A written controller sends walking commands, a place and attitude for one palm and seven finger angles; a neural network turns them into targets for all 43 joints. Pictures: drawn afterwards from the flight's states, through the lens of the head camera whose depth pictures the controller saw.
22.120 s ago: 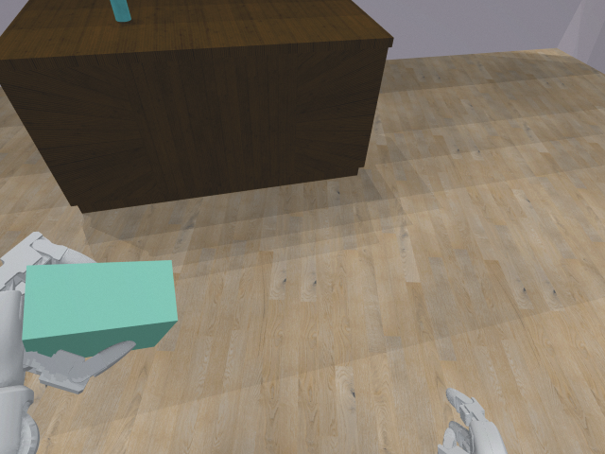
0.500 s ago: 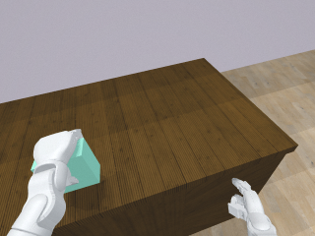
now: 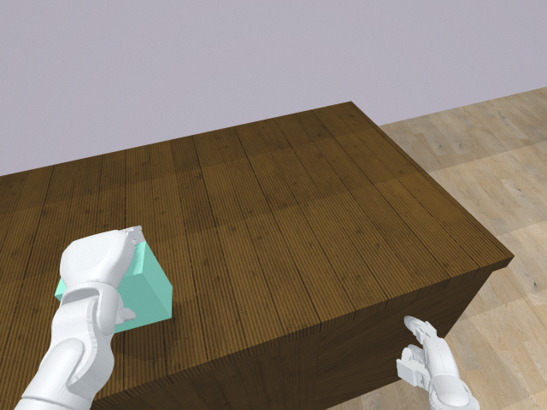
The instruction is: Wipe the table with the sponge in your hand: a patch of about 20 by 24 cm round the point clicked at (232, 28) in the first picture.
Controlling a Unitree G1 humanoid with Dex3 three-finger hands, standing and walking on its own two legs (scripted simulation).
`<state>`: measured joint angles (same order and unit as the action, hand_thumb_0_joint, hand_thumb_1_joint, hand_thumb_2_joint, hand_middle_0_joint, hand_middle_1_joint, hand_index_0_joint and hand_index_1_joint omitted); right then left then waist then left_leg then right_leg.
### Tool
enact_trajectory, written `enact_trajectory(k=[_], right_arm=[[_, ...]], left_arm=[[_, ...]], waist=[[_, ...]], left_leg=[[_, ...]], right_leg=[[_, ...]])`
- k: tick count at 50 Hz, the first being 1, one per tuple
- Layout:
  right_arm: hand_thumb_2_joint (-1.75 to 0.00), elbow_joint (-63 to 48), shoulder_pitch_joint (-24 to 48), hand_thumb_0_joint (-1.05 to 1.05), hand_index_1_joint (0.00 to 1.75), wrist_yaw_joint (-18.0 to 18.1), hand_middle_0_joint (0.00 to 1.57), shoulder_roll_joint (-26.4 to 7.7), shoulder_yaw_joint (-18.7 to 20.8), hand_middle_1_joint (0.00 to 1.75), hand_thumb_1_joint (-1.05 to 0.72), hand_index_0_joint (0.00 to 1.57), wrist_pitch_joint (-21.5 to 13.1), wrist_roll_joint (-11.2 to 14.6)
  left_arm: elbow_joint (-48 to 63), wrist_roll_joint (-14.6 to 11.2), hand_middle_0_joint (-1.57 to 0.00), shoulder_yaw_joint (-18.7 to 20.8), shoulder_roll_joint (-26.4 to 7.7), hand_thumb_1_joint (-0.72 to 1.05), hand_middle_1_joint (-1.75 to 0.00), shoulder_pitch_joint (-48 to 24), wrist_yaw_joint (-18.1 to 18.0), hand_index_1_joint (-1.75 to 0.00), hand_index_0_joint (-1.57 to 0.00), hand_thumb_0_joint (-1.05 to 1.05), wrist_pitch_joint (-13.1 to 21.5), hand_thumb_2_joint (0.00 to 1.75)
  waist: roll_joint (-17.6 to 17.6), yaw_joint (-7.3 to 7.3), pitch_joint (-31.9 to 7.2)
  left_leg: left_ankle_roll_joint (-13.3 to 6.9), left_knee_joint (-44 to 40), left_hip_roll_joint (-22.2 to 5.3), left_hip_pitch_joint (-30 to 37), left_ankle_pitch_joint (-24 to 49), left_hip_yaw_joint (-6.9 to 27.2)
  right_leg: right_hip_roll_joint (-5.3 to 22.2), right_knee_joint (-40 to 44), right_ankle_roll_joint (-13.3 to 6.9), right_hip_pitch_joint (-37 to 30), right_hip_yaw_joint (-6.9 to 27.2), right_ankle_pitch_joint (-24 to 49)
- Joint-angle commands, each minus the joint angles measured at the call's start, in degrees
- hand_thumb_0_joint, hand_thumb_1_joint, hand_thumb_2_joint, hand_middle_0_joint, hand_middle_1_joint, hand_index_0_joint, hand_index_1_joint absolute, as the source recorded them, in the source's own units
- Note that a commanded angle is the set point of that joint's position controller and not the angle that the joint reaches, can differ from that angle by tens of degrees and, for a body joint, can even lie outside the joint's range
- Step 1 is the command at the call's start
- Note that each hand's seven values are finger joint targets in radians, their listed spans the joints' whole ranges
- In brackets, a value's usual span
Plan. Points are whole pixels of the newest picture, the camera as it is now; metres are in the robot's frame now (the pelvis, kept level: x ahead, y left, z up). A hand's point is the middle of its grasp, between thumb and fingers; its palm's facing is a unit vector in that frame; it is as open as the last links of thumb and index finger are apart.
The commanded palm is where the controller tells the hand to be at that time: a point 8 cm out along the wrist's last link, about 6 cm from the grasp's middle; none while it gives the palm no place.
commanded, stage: move the sponge above the wiping area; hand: left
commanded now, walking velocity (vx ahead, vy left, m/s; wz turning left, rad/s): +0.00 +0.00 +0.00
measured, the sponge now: (126, 297) +0.24 +0.28 +0.03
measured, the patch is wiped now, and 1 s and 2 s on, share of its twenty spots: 0.00 0.00 0.00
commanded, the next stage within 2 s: none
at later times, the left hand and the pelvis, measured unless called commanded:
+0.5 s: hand (104, 274) +0.24 +0.29 +0.09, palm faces +0.08 -0.07 -0.99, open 10.3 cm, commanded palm +0.21 +0.28 +0.15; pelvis +0.00 +0.00 +0.00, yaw +0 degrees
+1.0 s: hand (93, 266) +0.24 +0.30 +0.11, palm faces +0.13 -0.06 -0.99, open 10.3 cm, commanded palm +0.20 +0.28 +0.15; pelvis -0.01 +0.00 +0.00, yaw +0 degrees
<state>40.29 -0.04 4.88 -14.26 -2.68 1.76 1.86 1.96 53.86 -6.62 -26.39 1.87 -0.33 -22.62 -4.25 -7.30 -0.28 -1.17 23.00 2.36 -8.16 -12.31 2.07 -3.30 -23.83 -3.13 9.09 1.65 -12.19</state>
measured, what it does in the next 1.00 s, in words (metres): stands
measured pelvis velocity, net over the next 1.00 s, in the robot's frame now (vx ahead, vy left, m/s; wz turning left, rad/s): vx -0.01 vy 0.00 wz -0.01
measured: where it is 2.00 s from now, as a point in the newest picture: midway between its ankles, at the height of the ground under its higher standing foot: outside the picture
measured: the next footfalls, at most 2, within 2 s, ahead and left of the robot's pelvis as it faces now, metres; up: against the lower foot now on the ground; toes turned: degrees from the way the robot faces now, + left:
none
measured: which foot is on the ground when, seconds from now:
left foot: down 0.00-1.00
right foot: down 0.00-1.00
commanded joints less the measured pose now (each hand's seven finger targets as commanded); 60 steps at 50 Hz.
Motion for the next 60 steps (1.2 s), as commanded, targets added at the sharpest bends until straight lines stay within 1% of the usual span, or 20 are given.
enact_trajectory(k=[1, 4, 5, 10, 13, 17, 19, 20, 24, 27, 30, 38, 39, 43, 44, 50, 54, 58, 59, 60], right_arm=[[-0.90, -8.86, 12.52, 0.00, 0.30, 0.22, 0.20, -5.64, 1.96, 0.30, -0.90, 0.20, -3.76, 0.42], [-0.90, -9.57, 14.15, 0.00, 0.30, -0.10, 0.20, -6.02, 1.87, 0.30, -0.90, 0.20, -3.46, 0.85], [-0.90, -9.91, 13.54, 0.00, 0.30, -0.33, 0.20, -5.54, 2.13, 0.30, -0.90, 0.20, -3.42, 0.92], [-0.90, -10.98, 13.90, 0.00, 0.30, -0.90, 0.20, -6.03, 1.95, 0.30, -0.90, 0.20, -2.75, 0.95], [-0.90, -10.94, 13.30, 0.00, 0.30, -0.98, 0.20, -6.17, 1.90, 0.30, -0.90, 0.20, -2.09, 0.73], [-0.90, -11.07, 13.16, 0.00, 0.30, -0.63, 0.20, -5.47, 1.94, 0.30, -0.90, 0.20, -2.64, 0.09], [-0.90, -10.54, 13.90, 0.00, 0.30, -0.40, 0.20, -6.02, 1.75, 0.30, -0.90, 0.20, -2.79, -0.11], [-0.90, -10.78, 13.12, 0.00, 0.30, -0.53, 0.20, -5.00, 1.90, 0.30, -0.90, 0.20, -2.94, -0.04], [-0.90, -9.89, 14.50, 0.00, 0.30, -0.80, 0.20, -5.86, 1.86, 0.30, -0.90, 0.20, -2.75, 0.66], [-0.90, -10.47, 15.16, 0.00, 0.30, -1.08, 0.20, -5.62, 1.78, 0.30, -0.90, 0.20, -2.62, 1.15], [-0.90, -10.57, 14.84, 0.00, 0.30, -0.66, 0.20, -6.05, 1.52, 0.30, -0.90, 0.20, -2.20, 1.42], [-0.90, -10.84, 12.78, 0.00, 0.30, -0.17, 0.20, -4.96, 1.91, 0.30, -0.90, 0.20, -3.48, -0.24], [-0.90, -10.59, 13.26, 0.00, 0.30, -0.08, 0.20, -5.56, 1.82, 0.30, -0.90, 0.20, -3.86, -0.33], [-0.90, -9.51, 13.55, 0.00, 0.30, -0.77, 0.20, -5.14, 2.16, 0.30, -0.90, 0.20, -3.45, -0.01], [-0.90, -9.02, 14.37, 0.00, 0.30, -0.87, 0.20, -5.78, 1.98, 0.30, -0.90, 0.20, -3.30, 0.38], [-0.90, -10.98, 16.88, 0.00, 0.30, -1.25, 0.20, -5.94, 1.51, 0.30, -0.90, 0.20, -2.15, 1.89], [-0.90, -10.86, 15.50, 0.00, 0.30, -0.58, 0.20, -6.39, 1.19, 0.30, -0.90, 0.20, -2.15, 1.62], [-0.90, -10.94, 13.12, 0.00, 0.30, 0.29, 0.20, -5.32, 1.49, 0.30, -0.90, 0.20, -3.40, 0.12], [-0.90, -10.47, 13.06, 0.00, 0.30, 0.54, 0.20, -5.63, 1.69, 0.30, -0.90, 0.20, -3.95, -0.29], [-0.90, -11.27, 12.80, 0.00, 0.30, 0.75, 0.20, -4.65, 1.50, 0.30, -0.90, 0.20, -4.39, -0.56]], left_arm=[[9.95, 2.16, -1.20, 13.25, -16.60, 0.10, -1.60, -18.81, -5.53, -1.60, -1.20, 0.00, 0.24, 1.30], [11.43, 0.80, -1.20, 11.80, -15.48, 0.10, -1.60, -18.42, -5.07, -1.60, -1.20, 0.00, -2.11, 1.30], [10.46, 0.16, -1.20, 8.14, -10.89, 0.10, -1.60, -16.25, -4.40, -1.60, -1.20, 0.00, -2.88, 1.30], [11.35, -0.65, -1.20, 5.29, -8.75, 0.10, -1.60, -11.12, -0.78, -1.60, -1.20, 0.00, -4.88, 1.30], [12.46, 0.51, -1.20, 8.08, -12.25, 0.10, -1.60, -12.03, -0.43, -1.60, -1.20, 0.00, -3.88, 1.30], [16.62, 2.27, -1.20, 10.48, -14.25, 0.10, -1.60, -14.99, -2.78, -1.60, -1.20, 0.00, -0.95, 1.30], [18.73, 2.87, -1.20, 15.10, -19.83, 0.10, -1.60, -16.50, -4.54, -1.60, -1.20, 0.00, -0.37, 1.30], [17.86, 2.52, -1.20, 12.07, -15.10, 0.10, -1.60, -15.22, -5.02, -1.60, -1.20, 0.00, -0.46, 1.30], [15.26, 1.09, -1.20, 13.19, -16.31, 0.10, -1.60, -14.59, -5.45, -1.60, -1.20, 0.00, -2.90, 1.30], [13.45, -0.40, -1.20, 6.31, -9.32, 0.10, -1.60, -12.28, -2.93, -1.60, -1.20, 0.00, -5.30, 1.30], [10.72, -1.23, -1.20, 4.85, -8.74, 0.10, -1.60, -11.42, -0.12, -1.60, -1.20, 0.00, -6.64, 1.30], [18.65, 2.64, -1.20, 10.08, -14.47, 0.10, -1.60, -16.08, -2.22, -1.60, -1.20, 0.00, 1.94, 1.30], [20.90, 2.85, -1.20, 14.70, -19.70, 0.10, -1.60, -16.92, -3.76, -1.60, -1.20, 0.00, 2.61, 1.30], [14.50, 2.50, -1.20, 12.83, -14.62, 0.10, -1.60, -14.53, -6.95, -1.60, -1.20, 0.00, -0.18, 1.30], [13.62, 1.76, -1.20, 15.02, -17.31, 0.10, -1.60, -15.46, -7.37, -1.60, -1.20, 0.00, -1.66, 1.30], [10.10, -2.01, -1.20, 4.25, -7.29, 0.10, -1.60, -10.71, -1.61, -1.60, -1.20, 0.00, -9.64, 1.30], [12.53, -0.10, -1.20, 4.44, -11.14, 0.10, -1.60, -16.22, 1.82, -1.60, -1.20, 0.00, -7.02, 1.30], [17.44, 2.31, -1.20, 9.24, -15.49, 0.10, -1.60, -19.65, -0.12, -1.60, -1.20, 0.00, 0.78, 1.30], [20.33, 3.01, -1.20, 13.74, -20.39, 0.10, -1.60, -20.76, -1.86, -1.60, -1.20, 0.00, 2.48, 1.30], [20.46, 3.50, -1.20, 11.20, -16.23, 0.10, -1.60, -20.49, -2.93, -1.60, -1.20, 0.00, 3.42, 1.30]], waist=[[-1.46, -0.34, -12.05], [-3.37, -0.44, -12.01], [-2.38, 0.33, -11.99], [2.77, 0.43, -12.80], [5.75, 0.35, -12.69], [2.33, -0.50, -14.46], [-1.76, -1.49, -14.41], [-2.32, -0.84, -14.38], [-2.68, -0.56, -10.82], [-0.36, 0.36, -9.82], [3.32, 1.04, -8.86], [0.17, -0.69, -15.25], [-2.68, -1.44, -15.56], [-2.21, -1.55, -11.23], [-1.67, -1.65, -9.95], [1.41, 0.01, -9.07], [3.15, 1.79, -10.19], [1.37, 0.20, -15.26], [-0.85, -0.68, -15.74], [-1.69, -0.93, -16.90]], left_leg=[[-0.36, -1.73, 0.72, 2.87, 12.49, 4.51], [-0.20, -2.29, 0.84, 3.15, 12.43, 4.63], [-0.41, -2.10, 0.50, 2.69, 12.87, 4.10], [-0.96, -1.43, 0.51, 2.23, 13.86, 4.22], [-0.87, -1.29, 0.45, 1.45, 13.78, 4.58], [-0.80, -1.19, 0.39, 3.30, 14.86, 4.73], [-0.76, -1.47, 0.63, 4.16, 14.46, 5.21], [-0.77, -1.33, 0.48, 3.60, 14.79, 4.59], [-0.30, -2.09, 0.52, 3.42, 13.35, 4.75], [-0.21, -2.30, 0.33, 3.05, 13.11, 4.81], [-1.03, -2.43, 0.33, 1.37, 9.38, 4.46], [-0.88, -2.00, 0.24, 4.22, 12.57, 5.28], [-0.93, -2.26, 0.19, 4.45, 11.67, 5.76], [0.14, -2.93, 0.02, 2.95, 12.36, 5.24], [0.07, -3.32, 0.21, 2.50, 10.58, 5.15], [-0.61, -3.28, 0.55, 0.64, 8.04, 4.02], [-1.45, -2.73, 0.26, 1.05, 6.06, 4.49], [-1.57, -1.53, 0.68, 3.75, 10.00, 4.95], [-1.56, -1.49, 0.49, 4.59, 10.07, 5.44], [-1.38, -1.53, 0.78, 4.65, 11.93, 5.26]], right_leg=[[1.92, 4.20, -2.78, -3.73, 7.66, 9.58], [2.04, 4.27, -2.92, -3.89, 8.26, 9.13], [2.12, 3.95, -2.47, -4.09, 6.20, 9.79], [2.26, 3.15, -1.96, -4.97, 5.70, 13.32], [2.51, 2.79, -1.64, -5.13, 6.75, 13.71], [2.24, 2.72, -2.18, -5.48, 7.24, 13.07], [1.76, 3.11, -3.12, -5.80, 9.55, 12.32], [1.89, 2.83, -2.78, -6.05, 7.44, 11.93], [1.74, 4.39, -3.08, -4.22, 9.09, 10.38], [2.19, 4.60, -2.23, -3.31, 6.82, 10.26], [2.06, 4.81, -1.79, -2.73, 6.16, 7.24], [1.80, 3.57, -2.37, -5.43, 7.26, 8.65], [1.35, 3.67, -3.09, -6.06, 9.31, 7.78], [1.61, 4.68, -3.06, -4.16, 7.97, 7.12], [1.25, 5.20, -3.39, -3.67, 9.38, 5.45], [2.19, 4.99, -1.67, -3.56, 6.23, 5.20], [1.87, 4.83, -1.61, -2.23, 7.26, 2.99], [2.01, 4.01, -1.87, -4.90, 7.44, 6.77], [1.34, 3.91, -2.67, -5.18, 9.35, 6.73], [1.57, 3.42, -2.70, -6.30, 7.40, 7.99]])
